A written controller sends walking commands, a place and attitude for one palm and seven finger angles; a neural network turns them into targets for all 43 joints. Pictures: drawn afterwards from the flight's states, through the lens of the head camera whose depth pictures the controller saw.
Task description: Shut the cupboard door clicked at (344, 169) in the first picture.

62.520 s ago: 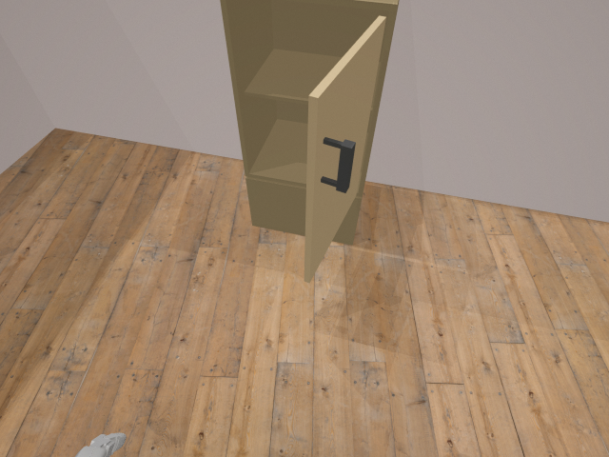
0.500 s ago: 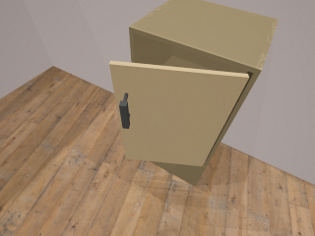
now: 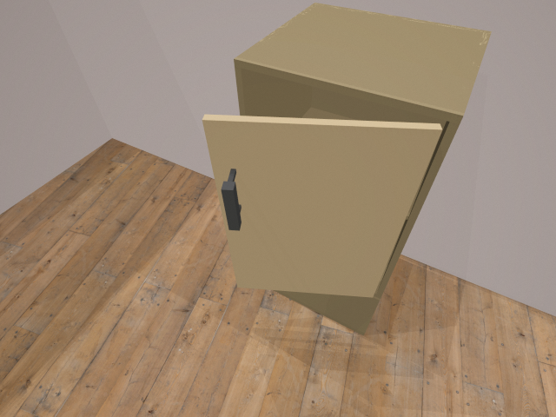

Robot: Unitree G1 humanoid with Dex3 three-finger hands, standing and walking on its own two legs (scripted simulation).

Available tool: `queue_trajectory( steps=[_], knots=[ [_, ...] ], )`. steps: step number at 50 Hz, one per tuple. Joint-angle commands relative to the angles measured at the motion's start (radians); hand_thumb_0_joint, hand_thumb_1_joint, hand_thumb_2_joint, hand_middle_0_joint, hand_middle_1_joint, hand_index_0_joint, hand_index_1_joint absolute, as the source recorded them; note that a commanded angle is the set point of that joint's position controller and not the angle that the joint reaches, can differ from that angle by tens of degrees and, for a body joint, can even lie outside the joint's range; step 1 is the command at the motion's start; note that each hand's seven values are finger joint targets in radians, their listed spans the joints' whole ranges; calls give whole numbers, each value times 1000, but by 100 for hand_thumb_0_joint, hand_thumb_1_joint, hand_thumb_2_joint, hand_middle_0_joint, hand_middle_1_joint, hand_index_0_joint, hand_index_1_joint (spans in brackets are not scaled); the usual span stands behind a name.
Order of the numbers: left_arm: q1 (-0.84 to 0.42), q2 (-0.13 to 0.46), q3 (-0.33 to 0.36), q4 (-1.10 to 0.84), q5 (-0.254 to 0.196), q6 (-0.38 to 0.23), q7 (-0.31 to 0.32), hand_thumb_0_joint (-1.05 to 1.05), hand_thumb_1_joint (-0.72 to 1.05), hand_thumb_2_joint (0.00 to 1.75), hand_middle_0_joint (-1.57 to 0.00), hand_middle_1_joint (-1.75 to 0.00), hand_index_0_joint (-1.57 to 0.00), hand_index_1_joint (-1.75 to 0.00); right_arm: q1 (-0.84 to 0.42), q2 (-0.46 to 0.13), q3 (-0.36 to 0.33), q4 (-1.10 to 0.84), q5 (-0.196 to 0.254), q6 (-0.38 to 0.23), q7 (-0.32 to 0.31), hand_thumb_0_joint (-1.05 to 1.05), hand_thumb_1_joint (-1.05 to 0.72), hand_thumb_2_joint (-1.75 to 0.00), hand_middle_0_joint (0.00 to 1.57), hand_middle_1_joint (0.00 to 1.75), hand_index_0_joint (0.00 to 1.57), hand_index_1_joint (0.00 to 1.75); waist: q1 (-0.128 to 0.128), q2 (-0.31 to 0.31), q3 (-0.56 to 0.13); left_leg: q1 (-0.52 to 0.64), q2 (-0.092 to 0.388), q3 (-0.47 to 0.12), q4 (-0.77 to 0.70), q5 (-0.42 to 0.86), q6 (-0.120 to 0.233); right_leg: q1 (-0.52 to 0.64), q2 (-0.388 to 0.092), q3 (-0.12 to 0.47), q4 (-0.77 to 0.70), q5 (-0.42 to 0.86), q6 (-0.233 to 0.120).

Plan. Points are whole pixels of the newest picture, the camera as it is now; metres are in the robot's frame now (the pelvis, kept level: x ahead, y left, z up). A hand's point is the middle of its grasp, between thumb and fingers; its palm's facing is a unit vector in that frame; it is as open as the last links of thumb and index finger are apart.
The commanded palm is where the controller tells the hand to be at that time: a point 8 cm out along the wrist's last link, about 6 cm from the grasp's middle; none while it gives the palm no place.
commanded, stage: look again from close up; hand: left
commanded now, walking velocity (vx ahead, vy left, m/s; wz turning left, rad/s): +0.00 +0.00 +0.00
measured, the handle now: (233, 199) +0.52 +0.13 -0.02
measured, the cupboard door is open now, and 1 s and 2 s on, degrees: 24 24 24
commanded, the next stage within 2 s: shuffle to correct the standing spot in 0.22 s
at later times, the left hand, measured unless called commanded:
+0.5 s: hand out of the picture +0.00 +0.16 -0.18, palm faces -0.02 -0.98 -0.20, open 7.4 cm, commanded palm none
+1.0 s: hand out of the picture +0.06 +0.13 -0.17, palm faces +0.03 -0.98 -0.21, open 7.4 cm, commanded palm none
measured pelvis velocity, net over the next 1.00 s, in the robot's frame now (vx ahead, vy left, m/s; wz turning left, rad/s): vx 0.07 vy -0.04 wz -0.02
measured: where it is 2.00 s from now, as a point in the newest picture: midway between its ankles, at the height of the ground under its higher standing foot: outside the picture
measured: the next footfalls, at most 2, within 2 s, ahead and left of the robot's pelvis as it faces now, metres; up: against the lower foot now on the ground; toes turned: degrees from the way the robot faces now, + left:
right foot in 1.16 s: +0.12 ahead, -0.18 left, +0.00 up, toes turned -2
left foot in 1.32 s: +0.10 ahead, +0.03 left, +0.00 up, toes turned +2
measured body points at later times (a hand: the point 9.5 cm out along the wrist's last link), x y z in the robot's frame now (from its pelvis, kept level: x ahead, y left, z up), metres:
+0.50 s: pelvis +0.01 -0.02 +0.00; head +0.02 -0.01 +0.45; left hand +0.00 +0.21 -0.16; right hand +0.02 -0.26 -0.15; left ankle +0.03 +0.11 -0.73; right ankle -0.06 -0.15 -0.73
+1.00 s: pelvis +0.07 -0.04 +0.01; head +0.10 -0.04 +0.45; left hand +0.06 +0.18 -0.16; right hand +0.13 -0.28 -0.14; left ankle +0.08 +0.06 -0.73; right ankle +0.00 -0.16 -0.67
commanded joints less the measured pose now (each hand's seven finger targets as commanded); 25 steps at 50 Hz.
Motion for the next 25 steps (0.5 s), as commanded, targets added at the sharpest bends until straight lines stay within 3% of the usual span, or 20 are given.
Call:
queue_trajectory(
  steps=[1,3,7,16,18,21,25],
  knots=[
    [42,128,16,-47,-1,-3,-5,0,90,90,-20,-30,-20,-30,28,-121,-21,-54,-6,-11,4,0,-90,-90,20,30,20,30,-2,-62,70,24,82,-105,-182,34,22,-156,-17,32,-112,26,-72],
    [45,134,15,-52,-2,-1,-8,0,90,90,-20,-30,-20,-30,22,-130,-22,-55,-5,-11,5,0,-90,-90,20,30,20,30,1,-62,74,22,84,-115,-209,-23,23,-167,-15,35,-119,-7,-71],
    [51,150,14,-52,-3,-7,-11,0,90,90,-20,-30,-20,-30,21,-129,-19,-46,-4,-15,6,0,-90,-90,20,30,20,30,5,-64,20,64,81,-95,-190,49,20,-150,-30,49,-131,51,-70],
    [43,169,16,-36,-6,-13,-14,0,90,90,-20,-30,-20,-30,23,-129,-15,-4,-1,-21,3,0,-90,-90,20,30,20,30,7,-53,-2,100,85,-68,-173,157,11,-130,-43,60,-146,161,-70],
    [68,146,13,-17,-5,-7,-17,0,90,90,-20,-30,-20,-30,46,-108,-10,10,-5,-16,5,0,-90,-90,20,30,20,30,6,-64,-16,99,83,-58,-158,66,10,-124,-35,55,-146,42,-74],
    [82,148,18,-10,-2,-1,-25,0,90,90,-20,-30,-20,-30,42,-104,-15,11,-12,-10,9,0,-90,-90,20,30,20,30,6,-72,45,40,71,-43,-133,-92,11,-161,-35,76,-171,-125,-95],
    [95,140,26,-8,1,0,-32,0,90,90,-20,-30,-20,-30,60,-106,-21,13,-15,-12,9,0,-90,-90,20,30,20,30,2,-21,95,2,89,-67,-132,-141,24,-195,-15,58,-130,-159,-109]
  ],
)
